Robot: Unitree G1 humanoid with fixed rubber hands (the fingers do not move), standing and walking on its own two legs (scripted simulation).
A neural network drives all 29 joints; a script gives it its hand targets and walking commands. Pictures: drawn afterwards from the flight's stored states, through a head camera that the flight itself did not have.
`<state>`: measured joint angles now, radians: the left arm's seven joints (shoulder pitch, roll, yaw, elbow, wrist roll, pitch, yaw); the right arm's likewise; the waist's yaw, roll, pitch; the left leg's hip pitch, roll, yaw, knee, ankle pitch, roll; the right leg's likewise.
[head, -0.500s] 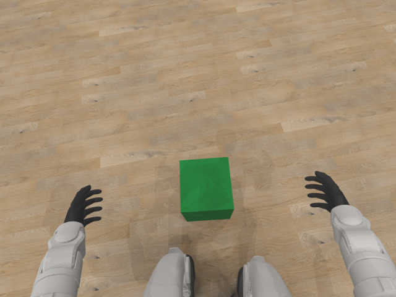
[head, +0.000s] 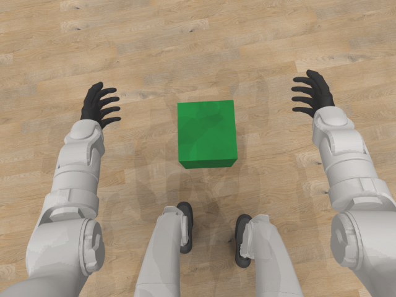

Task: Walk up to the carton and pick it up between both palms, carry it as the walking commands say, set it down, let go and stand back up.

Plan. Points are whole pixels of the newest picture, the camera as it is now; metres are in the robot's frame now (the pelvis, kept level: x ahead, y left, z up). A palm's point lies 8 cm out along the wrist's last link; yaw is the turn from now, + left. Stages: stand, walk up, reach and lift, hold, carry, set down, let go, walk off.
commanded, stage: reach and lift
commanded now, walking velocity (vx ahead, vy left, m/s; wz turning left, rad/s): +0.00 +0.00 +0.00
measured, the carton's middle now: (206, 138) +0.51 +0.05 -0.55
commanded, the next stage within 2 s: none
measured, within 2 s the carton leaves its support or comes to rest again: neither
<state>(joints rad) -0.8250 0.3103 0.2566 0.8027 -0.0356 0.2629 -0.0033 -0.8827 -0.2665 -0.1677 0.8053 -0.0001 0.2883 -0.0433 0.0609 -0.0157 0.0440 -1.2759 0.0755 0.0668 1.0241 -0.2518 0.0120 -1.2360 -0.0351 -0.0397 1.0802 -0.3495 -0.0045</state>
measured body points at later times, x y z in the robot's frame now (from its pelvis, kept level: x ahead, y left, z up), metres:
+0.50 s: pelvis +0.02 +0.01 -0.02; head +0.33 +0.01 +0.31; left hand +0.52 +0.23 -0.13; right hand +0.55 -0.14 -0.14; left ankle +0.11 +0.13 -0.64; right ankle +0.07 -0.12 -0.64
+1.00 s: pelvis +0.00 +0.00 -0.15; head +0.34 +0.00 +0.15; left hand +0.51 +0.24 -0.28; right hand +0.55 -0.13 -0.29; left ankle +0.11 +0.13 -0.64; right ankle +0.07 -0.12 -0.64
